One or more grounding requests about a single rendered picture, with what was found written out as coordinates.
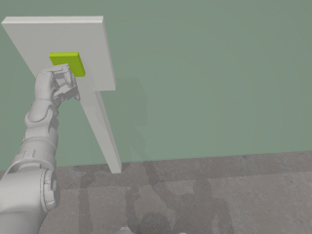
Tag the robot left forearm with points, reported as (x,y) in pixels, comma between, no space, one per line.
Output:
(40,142)

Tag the left robot hand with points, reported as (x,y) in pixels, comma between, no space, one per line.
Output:
(47,87)

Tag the button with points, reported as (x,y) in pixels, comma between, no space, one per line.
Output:
(72,58)

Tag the left robot shin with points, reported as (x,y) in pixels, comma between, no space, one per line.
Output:
(125,228)

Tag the robot left upper arm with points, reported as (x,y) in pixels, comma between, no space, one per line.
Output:
(25,200)

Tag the panel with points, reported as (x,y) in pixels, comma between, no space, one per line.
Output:
(37,37)

